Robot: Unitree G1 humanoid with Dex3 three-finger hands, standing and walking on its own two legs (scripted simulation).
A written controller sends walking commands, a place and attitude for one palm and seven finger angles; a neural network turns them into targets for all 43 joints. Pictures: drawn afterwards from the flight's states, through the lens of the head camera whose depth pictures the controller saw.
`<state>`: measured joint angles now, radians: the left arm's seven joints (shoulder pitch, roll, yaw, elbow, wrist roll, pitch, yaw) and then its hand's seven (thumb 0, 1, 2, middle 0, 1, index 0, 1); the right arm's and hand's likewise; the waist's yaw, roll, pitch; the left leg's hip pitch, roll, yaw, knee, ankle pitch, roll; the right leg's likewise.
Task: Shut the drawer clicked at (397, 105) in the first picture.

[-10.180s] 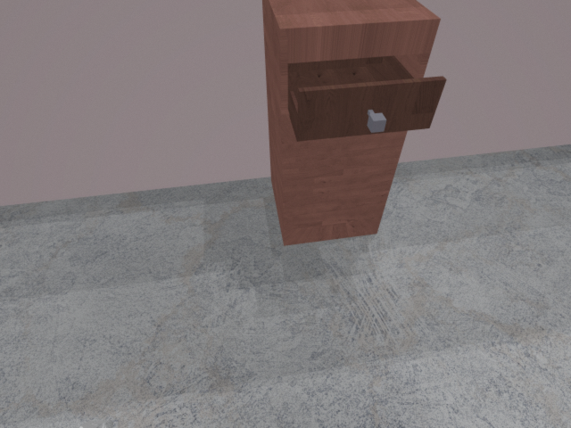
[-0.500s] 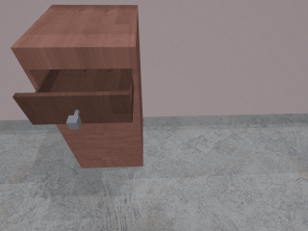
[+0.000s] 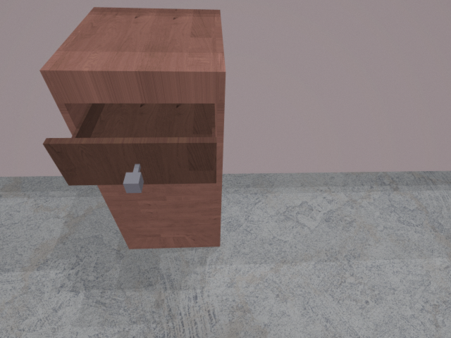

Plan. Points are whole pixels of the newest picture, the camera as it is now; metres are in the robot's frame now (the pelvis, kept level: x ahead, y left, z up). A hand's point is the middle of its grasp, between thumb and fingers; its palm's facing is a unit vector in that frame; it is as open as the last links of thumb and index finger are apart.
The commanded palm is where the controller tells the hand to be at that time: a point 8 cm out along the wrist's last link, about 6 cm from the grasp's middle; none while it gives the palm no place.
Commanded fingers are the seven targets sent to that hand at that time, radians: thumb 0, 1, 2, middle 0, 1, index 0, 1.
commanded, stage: look again from close up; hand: left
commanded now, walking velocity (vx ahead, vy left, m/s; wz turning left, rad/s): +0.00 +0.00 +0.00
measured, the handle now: (135, 176) +0.46 +0.25 -0.02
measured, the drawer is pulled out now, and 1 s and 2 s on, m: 0.15 0.15 0.15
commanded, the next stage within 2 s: raise the hand and make a fist in 0.06 s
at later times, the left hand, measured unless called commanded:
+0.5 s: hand (154, 289) +0.21 +0.14 -0.01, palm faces +0.04 -1.00 -0.02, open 6.4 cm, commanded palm +0.14 +0.22 -0.04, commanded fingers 0.00 0.90 0.90 -0.56 -0.69 -0.56 -0.69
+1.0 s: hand (126, 263) +0.24 +0.19 +0.01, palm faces +0.12 -0.99 -0.06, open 3.8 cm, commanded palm +0.19 +0.24 +0.01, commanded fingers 0.00 0.90 0.90 -1.06 -1.23 -1.06 -1.23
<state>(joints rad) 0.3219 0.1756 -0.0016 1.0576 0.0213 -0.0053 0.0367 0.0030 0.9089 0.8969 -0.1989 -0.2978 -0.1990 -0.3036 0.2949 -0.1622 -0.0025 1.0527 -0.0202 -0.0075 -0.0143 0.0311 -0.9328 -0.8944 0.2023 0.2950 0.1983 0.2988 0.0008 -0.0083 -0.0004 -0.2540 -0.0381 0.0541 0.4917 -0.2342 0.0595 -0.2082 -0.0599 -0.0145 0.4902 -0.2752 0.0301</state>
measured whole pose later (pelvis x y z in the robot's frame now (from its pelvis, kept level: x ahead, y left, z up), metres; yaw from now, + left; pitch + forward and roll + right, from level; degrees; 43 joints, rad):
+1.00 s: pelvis +0.00 -0.06 -0.05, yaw +0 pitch +12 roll +0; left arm 0.27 0.32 0.39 0.15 -0.39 -0.28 -0.36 0.02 0.90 0.90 -0.87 -1.02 -0.87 -1.03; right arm 0.29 -0.24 0.00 0.61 0.04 -0.19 -0.07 0.02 -0.90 -0.89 0.21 0.30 0.20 0.30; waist -0.02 0.03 -0.12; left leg -0.72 0.04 -0.03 0.95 -0.43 -0.03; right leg -0.67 0.03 -0.07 0.95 -0.49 -0.05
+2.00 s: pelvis +0.01 -0.03 -0.02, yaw +0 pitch +4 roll -1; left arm 0.17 0.25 0.21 0.02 -0.25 -0.14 -0.16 0.02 0.90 0.90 -1.40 -1.60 -1.40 -1.60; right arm 0.26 -0.25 0.02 0.59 0.04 -0.16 -0.06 0.02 -0.90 -0.89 0.20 0.30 0.20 0.30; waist 0.01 0.03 -0.07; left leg -0.45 0.01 0.00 0.73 -0.36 0.01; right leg -0.39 0.00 -0.04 0.70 -0.39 -0.01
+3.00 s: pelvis +0.00 -0.02 -0.06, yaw -1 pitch +15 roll -2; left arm -0.29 0.33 0.34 0.65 -0.23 -0.39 -0.25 0.02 0.90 0.90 -1.40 -1.60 -1.40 -1.60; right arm 0.29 -0.24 0.01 0.62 0.01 -0.06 -0.04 0.01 -0.90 -0.89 0.20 0.30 0.20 0.30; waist -0.05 0.00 -0.10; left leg -0.81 0.02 0.01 0.99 -0.44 0.02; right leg -0.74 0.01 -0.04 0.95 -0.46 0.00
